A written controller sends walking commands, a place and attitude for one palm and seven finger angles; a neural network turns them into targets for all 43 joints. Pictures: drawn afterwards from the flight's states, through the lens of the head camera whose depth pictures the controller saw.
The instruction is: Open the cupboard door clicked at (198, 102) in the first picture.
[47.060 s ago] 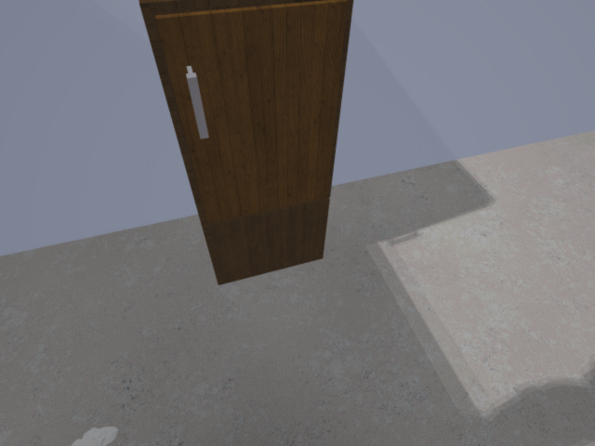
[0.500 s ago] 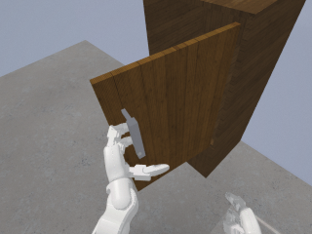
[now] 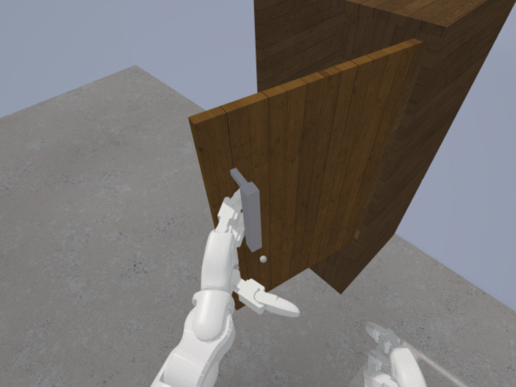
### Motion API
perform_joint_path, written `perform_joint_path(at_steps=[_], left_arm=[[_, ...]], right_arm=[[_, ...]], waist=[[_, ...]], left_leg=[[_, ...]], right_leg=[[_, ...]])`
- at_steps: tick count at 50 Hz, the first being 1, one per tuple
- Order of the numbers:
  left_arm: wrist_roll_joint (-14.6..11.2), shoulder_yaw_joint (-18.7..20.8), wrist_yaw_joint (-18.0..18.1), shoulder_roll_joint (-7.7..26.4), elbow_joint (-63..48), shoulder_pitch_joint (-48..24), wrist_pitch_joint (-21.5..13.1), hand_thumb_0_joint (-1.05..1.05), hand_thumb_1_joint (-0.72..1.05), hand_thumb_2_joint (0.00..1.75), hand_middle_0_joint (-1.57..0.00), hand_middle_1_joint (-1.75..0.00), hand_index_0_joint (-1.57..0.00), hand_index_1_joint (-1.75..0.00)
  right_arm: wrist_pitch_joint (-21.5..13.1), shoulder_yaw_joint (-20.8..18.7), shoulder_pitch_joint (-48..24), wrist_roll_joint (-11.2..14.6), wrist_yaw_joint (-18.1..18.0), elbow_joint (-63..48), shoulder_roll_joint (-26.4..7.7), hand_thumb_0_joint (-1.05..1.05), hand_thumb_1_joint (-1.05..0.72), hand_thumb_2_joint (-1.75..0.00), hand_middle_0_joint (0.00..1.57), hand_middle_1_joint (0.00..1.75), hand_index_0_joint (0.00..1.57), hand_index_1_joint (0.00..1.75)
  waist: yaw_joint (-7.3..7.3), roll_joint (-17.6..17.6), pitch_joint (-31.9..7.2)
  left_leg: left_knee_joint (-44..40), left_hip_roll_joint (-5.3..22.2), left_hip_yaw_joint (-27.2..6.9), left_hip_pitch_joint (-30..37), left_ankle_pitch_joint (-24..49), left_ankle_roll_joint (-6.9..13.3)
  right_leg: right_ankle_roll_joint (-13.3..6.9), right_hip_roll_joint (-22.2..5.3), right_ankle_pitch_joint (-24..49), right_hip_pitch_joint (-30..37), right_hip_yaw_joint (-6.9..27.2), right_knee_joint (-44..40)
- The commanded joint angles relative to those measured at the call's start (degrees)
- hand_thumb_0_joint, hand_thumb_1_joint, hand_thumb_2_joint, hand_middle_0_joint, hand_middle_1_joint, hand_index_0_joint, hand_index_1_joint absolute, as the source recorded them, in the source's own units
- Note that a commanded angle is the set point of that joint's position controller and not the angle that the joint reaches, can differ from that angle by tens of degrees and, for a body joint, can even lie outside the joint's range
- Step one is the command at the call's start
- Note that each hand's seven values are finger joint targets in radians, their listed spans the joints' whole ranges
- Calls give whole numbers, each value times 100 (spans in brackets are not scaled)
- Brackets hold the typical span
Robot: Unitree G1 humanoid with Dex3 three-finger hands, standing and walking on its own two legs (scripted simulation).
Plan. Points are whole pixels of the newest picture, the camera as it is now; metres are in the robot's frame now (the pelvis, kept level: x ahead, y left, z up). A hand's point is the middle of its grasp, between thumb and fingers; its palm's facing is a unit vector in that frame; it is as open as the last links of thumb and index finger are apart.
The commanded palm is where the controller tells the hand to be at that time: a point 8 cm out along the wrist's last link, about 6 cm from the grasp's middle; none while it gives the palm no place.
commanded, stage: slide the hand sideways off the handle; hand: left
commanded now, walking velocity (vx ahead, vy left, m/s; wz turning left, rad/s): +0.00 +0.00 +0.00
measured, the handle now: (245, 211) +0.37 +0.05 +0.08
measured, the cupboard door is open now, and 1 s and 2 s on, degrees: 77 81 81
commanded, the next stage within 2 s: draw the hand back to the body in 1.06 s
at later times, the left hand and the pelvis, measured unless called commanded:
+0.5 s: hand (245, 280) +0.25 +0.04 +0.09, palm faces -0.09 -1.00 +0.01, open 16.2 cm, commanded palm +0.21 +0.09 +0.08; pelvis +0.01 +0.02 +0.00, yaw -2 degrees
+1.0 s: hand (208, 309) +0.21 +0.08 +0.09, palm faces -0.02 -1.00 +0.00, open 16.3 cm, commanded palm +0.17 +0.14 +0.08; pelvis +0.02 +0.00 -0.01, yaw -1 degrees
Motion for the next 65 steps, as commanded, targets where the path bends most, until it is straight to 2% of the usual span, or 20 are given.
perform_joint_path(at_steps=[1, 3, 7, 8, 10, 12, 17, 18, 22, 26, 29, 33, 40, 46, 51, 54, 56, 58, 62, 65], left_arm=[[-195, -627, -694, -799, -1525, -1332, -618, 0, -50, 30, -15, -30, -15, -30], [-145, -427, -385, -707, -1521, -1234, -586, 0, -50, 30, -15, -30, -15, -30], [182, -265, 17, -491, -1777, -753, -499, 0, -50, 30, -15, -30, -15, -30], [223, -307, 49, -531, -1884, -560, -490, 0, -50, 30, -15, -30, -15, -30], [147, -356, 57, -596, -1922, -348, -440, 0, -50, 30, -15, -30, -15, -30], [112, -359, 23, -561, -2052, -35, -408, 0, -50, 30, -15, -30, -15, -30], [138, -371, -53, -455, -2394, 226, -355, 0, -50, 30, -15, -30, -15, -30], [150, -326, -69, -383, -2416, 316, -360, 0, -50, 30, -15, -30, -15, -30], [138, -309, -181, -263, -2871, 844, -356, 0, -50, 30, -15, -30, -15, -30], [117, -356, -329, -217, -3177, 1340, -403, 0, -50, 30, -15, -30, -15, -30], [118, -377, -459, -108, -3426, 1749, -463, 0, -50, 30, -15, -30, -15, -30], [127, -56, -616, 282, -3528, 1982, -520, 0, -50, 30, -15, -30, -15, -30], [-147, 304, -963, 533, -3881, 2376, -651, 0, -50, 30, -15, -30, -15, -30], [-386, 538, -1237, 677, -4112, 3153, -732, 0, -50, 30, -15, -30, -15, -30], [-542, 1033, -1478, 1027, -4211, 3571, -791, 0, -50, 30, -15, -30, -15, -30], [-654, 884, -1578, 898, -4306, 3332, -892, 0, -50, 30, -15, -30, -15, -30], [-682, 851, -1615, 892, -4334, 3239, -968, 0, -50, 30, -15, -30, -15, -30], [-684, 908, -1604, 960, -4312, 3255, -979, 0, -50, 30, -15, -30, -15, -30], [-710, 1484, -1545, 1424, -4546, 3425, -823, 0, -50, 30, -15, -30, -15, -30], [-892, 1640, -1612, 1396, -4541, 3512, -612, 0, -50, 30, -15, -30, -15, -30]], right_arm=[[-387, -151, -472, 152, -78, -1153, -502, 0, -90, -90, 20, 30, 20, 30], [-405, -158, -517, 137, -74, -1156, -526, 0, -90, -90, 20, 30, 20, 30], [-321, -185, -454, 85, -13, -1254, -521, 0, -90, -90, 20, 30, 20, 30], [-298, -192, -456, 93, 9, -1285, -492, 0, -90, -90, 20, 30, 20, 30], [-251, -174, -463, 115, 32, -1316, -485, 0, -90, -90, 20, 30, 20, 30], [-223, -169, -498, 118, 27, -1373, -503, 0, -90, -90, 20, 30, 20, 30], [-176, -142, -488, 122, 6, -1447, -515, 0, -90, -90, 20, 30, 20, 30], [-169, -145, -470, 121, -2, -1442, -521, 0, -90, -90, 20, 30, 20, 30], [-181, -144, -415, 113, -11, -1533, -504, 0, -90, -90, 20, 30, 20, 30], [-227, -154, -360, 118, -8, -1595, -499, 0, -90, -90, 20, 30, 20, 30], [-292, -157, -308, 108, -10, -1671, -512, 0, -90, -90, 20, 30, 20, 30], [-344, -149, -273, 86, -71, -1682, -556, 0, -90, -90, 20, 30, 20, 30], [-491, -139, -209, 96, -178, -1758, -583, 0, -90, -90, 20, 30, 20, 30], [-654, -168, -44, 116, -198, -1815, -620, 0, -90, -90, 20, 30, 20, 30], [-696, -199, -51, 120, -256, -1806, -646, 0, -90, -90, 20, 30, 20, 30], [-792, -193, -40, 134, -286, -1801, -676, 0, -90, -90, 20, 30, 20, 30], [-861, -210, -14, 140, -305, -1799, -709, 0, -90, -90, 20, 30, 20, 30], [-906, -224, 18, 137, -315, -1807, -716, 0, -90, -90, 20, 30, 20, 30], [-873, -235, -16, 192, -359, -1822, -690, 0, -90, -90, 20, 30, 20, 30], [-872, -200, -79, 244, -405, -1790, -664, 0, -90, -90, 20, 30, 20, 30]], waist=[[-308, -690, -888], [-212, -734, -861], [-10, -584, -1207], [2, -506, -1297], [-38, -624, -1114], [0, -658, -1084], [-48, -599, -822], [-69, -668, -823], [7, -461, -992], [-70, -591, -886], [-48, -548, -876], [-82, -599, -793], [-46, -581, -904], [-43, -577, -929], [-27, -671, -836], [-149, -488, -707], [-160, -473, -759], [-133, -548, -857], [85, -373, -1145], [79, -497, -939]], left_leg=[[-669, 136, -46, 444, 623, 103], [-746, 157, -110, 432, 478, 81], [-757, 154, -78, 447, 796, 63], [-738, 179, -61, 511, 967, 50], [-757, 203, -49, 446, 962, 44], [-759, 201, -15, 410, 939, 61], [-761, 213, -42, 371, 825, 59], [-750, 221, -49, 373, 836, 57], [-685, 189, -11, 424, 1094, 49], [-585, 197, -16, 381, 1115, 58], [-517, 176, -24, 305, 1167, 64], [-404, 136, 1, 138, 1011, 87], [-275, 97, 29, -48, 913, 102], [-141, 102, 33, -193, 1039, 98], [-7, 75, 75, -512, 858, 88], [105, 73, 56, -563, 707, 89], [136, 80, 28, -566, 626, 91], [163, 82, 24, -600, 576, 98], [13, 83, 60, -442, 778, 108], [-93, 98, 78, -398, 792, 107]], right_leg=[[85, -89, 695, 276, 158, -872], [66, -62, 380, 198, 96, -833], [2, -46, 676, 437, 69, -636], [-12, -41, 864, 478, 63, -583], [-2, -26, 911, 493, 46, -625], [11, -26, 917, 562, 75, -688], [14, -22, 803, 459, 72, -705], [18, -24, 817, 447, 82, -694], [1, -36, 1159, 605, 101, -619], [34, -35, 1267, 508, 107, -583], [38, -52, 1369, 521, 117, -505], [64, -72, 1300, 441, 199, -521], [110, -87, 1251, 482, 297, -496], [169, -108, 1579, 496, 332, -408], [242, -170, 1541, 529, 527, -465], [245, -170, 1188, 255, 552, -490], [215, -144, 893, 125, 506, -455], [203, -135, 707, 101, 493, -430], [148, -104, 860, 452, 467, -434], [204, -114, 1009, 538, 457, -586]])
